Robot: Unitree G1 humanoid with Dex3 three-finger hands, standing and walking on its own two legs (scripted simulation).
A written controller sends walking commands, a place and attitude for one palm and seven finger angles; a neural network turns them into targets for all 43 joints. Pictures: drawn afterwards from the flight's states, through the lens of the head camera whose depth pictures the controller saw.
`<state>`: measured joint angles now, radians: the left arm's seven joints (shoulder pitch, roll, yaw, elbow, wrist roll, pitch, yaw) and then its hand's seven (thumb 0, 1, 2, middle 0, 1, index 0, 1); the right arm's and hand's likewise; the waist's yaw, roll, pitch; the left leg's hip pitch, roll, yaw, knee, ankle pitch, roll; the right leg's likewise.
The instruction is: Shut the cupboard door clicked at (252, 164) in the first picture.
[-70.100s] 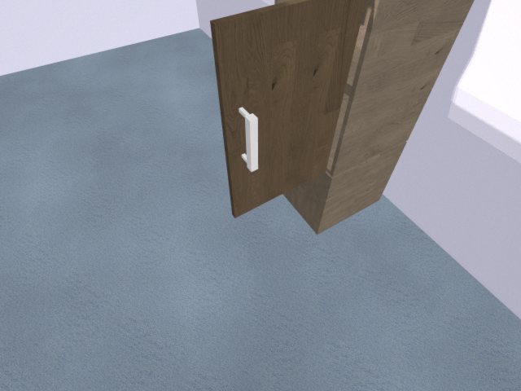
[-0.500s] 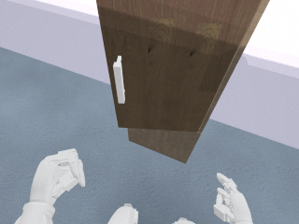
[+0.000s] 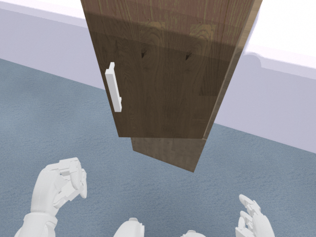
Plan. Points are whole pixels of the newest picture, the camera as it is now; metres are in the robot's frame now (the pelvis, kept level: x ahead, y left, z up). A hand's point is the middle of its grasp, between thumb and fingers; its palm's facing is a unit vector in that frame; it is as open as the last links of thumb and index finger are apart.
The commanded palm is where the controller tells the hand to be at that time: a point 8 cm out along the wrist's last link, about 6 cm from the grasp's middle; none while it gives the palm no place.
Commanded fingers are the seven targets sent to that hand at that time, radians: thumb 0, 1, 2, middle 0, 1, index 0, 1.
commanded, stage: raise the hand and make a fist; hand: left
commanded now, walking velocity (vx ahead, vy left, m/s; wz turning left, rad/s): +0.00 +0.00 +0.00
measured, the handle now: (115, 88) +0.53 +0.17 +0.06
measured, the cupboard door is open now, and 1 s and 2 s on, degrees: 21 21 19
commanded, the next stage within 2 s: bring the fist close to the handle in 0.06 s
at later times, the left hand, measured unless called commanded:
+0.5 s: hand (96, 156) +0.29 +0.17 +0.06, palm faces -0.01 -1.00 -0.02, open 3.1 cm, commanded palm +0.28 +0.22 +0.06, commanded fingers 0.00 0.90 0.90 -1.30 -1.50 -1.30 -1.50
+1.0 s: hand (115, 122) +0.39 +0.14 +0.06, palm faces +0.01 -1.00 -0.02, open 3.1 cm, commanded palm +0.38 +0.19 +0.06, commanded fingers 0.00 0.90 0.90 -1.30 -1.50 -1.30 -1.50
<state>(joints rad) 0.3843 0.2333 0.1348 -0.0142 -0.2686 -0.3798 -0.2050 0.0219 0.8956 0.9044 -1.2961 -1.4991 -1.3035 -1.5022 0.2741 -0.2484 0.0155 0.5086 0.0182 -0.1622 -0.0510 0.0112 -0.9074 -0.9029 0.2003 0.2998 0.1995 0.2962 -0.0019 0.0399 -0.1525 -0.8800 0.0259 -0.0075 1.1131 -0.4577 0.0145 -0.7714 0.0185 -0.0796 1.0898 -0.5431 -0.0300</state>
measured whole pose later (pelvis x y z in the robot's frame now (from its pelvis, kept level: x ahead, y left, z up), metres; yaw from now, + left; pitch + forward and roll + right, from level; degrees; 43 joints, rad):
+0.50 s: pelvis +0.00 +0.00 +0.00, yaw +0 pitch +14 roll -2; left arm 0.08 0.23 0.13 0.18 -0.24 -0.33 -0.19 0.02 0.90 0.90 -1.30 -1.50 -1.31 -1.50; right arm 0.24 -0.24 0.03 0.55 0.02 -0.16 -0.06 0.01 -0.91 -0.90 0.20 0.30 0.20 0.30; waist -0.01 0.04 -0.15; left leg -0.89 0.03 -0.01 1.11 -0.46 0.01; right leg -0.79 0.02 -0.08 1.09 -0.54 -0.04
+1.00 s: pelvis +0.00 +0.00 +0.00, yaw -1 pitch +15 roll -1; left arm -0.36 0.20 0.13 0.62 -0.15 -0.38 -0.05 0.02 0.90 0.90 -1.30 -1.50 -1.31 -1.50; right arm 0.27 -0.24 0.01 0.62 0.01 -0.07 -0.02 0.01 -0.91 -0.90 0.20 0.30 0.20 0.30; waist -0.05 0.03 -0.15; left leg -0.91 0.03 0.02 1.08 -0.44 0.02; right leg -0.82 0.02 -0.05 1.07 -0.52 -0.02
